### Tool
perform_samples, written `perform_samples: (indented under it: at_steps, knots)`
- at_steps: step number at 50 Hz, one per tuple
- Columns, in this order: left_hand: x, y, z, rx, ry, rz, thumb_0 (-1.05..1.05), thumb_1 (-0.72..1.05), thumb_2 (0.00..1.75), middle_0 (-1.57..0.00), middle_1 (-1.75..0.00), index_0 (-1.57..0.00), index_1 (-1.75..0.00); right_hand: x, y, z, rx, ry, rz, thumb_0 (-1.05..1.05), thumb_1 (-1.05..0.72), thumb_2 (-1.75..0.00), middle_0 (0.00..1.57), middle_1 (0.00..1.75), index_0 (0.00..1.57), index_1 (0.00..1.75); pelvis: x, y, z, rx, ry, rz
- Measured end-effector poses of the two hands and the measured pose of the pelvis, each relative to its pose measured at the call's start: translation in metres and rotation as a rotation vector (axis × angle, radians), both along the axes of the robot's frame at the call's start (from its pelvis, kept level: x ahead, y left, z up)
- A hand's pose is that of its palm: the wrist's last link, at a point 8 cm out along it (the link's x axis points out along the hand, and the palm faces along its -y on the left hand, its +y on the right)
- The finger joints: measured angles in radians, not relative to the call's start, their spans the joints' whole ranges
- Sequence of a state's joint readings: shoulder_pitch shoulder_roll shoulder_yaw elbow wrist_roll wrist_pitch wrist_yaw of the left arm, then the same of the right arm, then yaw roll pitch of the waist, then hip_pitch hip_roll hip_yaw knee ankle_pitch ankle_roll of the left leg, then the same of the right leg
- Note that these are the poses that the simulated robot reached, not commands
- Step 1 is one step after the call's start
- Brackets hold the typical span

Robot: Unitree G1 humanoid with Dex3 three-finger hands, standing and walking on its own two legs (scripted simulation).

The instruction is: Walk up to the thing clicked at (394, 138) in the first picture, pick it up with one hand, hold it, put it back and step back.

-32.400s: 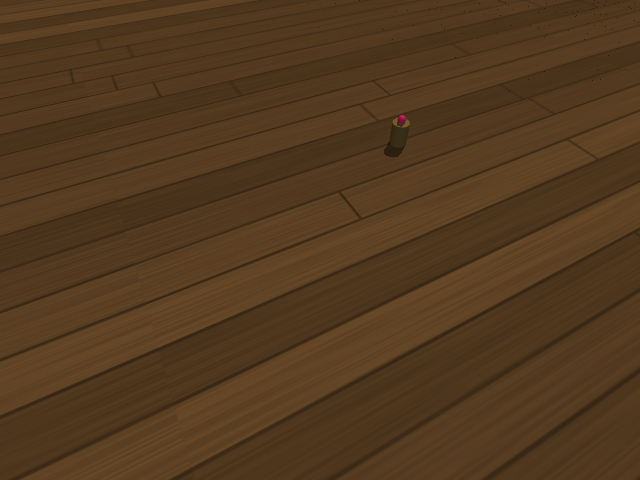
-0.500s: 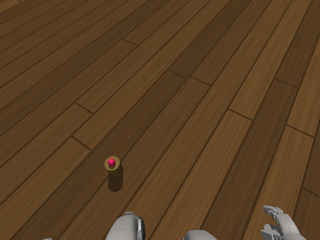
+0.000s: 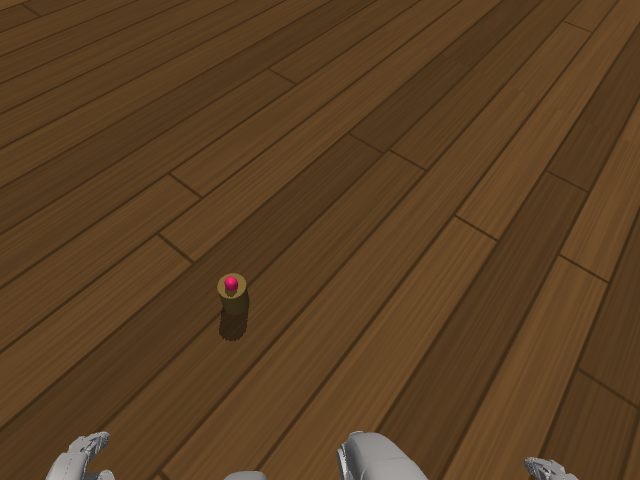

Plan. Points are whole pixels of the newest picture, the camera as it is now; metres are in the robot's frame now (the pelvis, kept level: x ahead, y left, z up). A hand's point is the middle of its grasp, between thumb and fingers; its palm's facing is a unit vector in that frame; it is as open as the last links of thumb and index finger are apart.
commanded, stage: step back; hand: left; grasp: from the side
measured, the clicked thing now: (233, 291) +0.68 +0.21 -0.69
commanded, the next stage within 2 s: none
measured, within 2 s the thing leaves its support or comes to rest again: neither
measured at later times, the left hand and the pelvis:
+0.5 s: hand out of the picture -0.05 +0.25 -0.13, palm faces -0.02 -0.89 -0.45, open 7.4 cm; pelvis -0.16 -0.02 -0.01, yaw -1 degrees
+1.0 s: hand out of the picture -0.26 +0.23 -0.16, palm faces -0.07 -0.91 -0.40, open 7.4 cm; pelvis -0.34 -0.03 -0.01, yaw -4 degrees
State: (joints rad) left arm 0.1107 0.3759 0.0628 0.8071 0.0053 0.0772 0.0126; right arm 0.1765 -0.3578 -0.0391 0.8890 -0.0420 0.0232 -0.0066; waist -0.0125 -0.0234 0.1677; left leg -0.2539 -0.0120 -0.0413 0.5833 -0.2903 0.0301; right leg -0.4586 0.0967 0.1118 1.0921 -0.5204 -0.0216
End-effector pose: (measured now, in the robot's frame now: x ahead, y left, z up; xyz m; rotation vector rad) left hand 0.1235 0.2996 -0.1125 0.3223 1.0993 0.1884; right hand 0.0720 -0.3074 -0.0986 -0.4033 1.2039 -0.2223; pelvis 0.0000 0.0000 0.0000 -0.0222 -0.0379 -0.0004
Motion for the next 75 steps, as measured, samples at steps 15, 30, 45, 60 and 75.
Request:
perform_samples:
  at_steps: [15, 30, 45, 60, 75]
  knots:
    - [-0.134, -0.023, 0.001, 0.07, 0.085, -0.029, 0.01, 0.9, 0.9, -0.2, -0.3, -0.21, -0.3, -0.055, -0.038, -0.022, 0.037, -0.141, -0.033, 0.0, -0.91, -0.9, 0.21, 0.3, 0.2, 0.3, -0.101, -0.028, -0.015, -0.005, -0.022, -0.062]
    - [-0.198, 0.004, 0.002, 0.085, -0.047, 0.0, 0.0, 0.9, 0.9, -0.2, -0.3, -0.21, -0.3, -0.204, -0.02, -0.029, 0.002, 0.064, 0.002, 0.0, -0.91, -0.9, 0.2, 0.3, 0.2, 0.3, -0.201, -0.014, -0.019, 0.059, -0.016, 0.02]
    - [-0.334, -0.01, -0.009, 0.047, 0.091, -0.014, 0.0, 0.9, 0.9, -0.2, -0.3, -0.21, -0.3, -0.26, -0.028, 0.0, -0.007, -0.115, 0.024, 0.0, -0.9, -0.9, 0.21, 0.3, 0.2, 0.3, -0.303, -0.022, -0.009, 0.014, 0.009, -0.065]
    - [-0.434, -0.014, 0.018, 0.09, 0.06, 0.027, 0.01, 0.9, 0.9, -0.2, -0.3, -0.21, -0.3, -0.393, -0.042, -0.025, 0.049, 0.028, -0.033, 0.0, -0.91, -0.9, 0.21, 0.3, 0.2, 0.3, -0.373, -0.03, -0.004, 0.027, 0.008, -0.017]
    - [-0.429, -0.012, 0.007, 0.03, 0.067, 0.014, 0.01, 0.9, 0.9, -0.2, -0.3, -0.2, -0.3, -0.418, -0.034, -0.007, 0.041, 0.002, -0.05, 0.0, -0.9, -0.9, 0.21, 0.3, 0.2, 0.3, -0.375, -0.032, 0.001, 0.035, -0.014, -0.007]
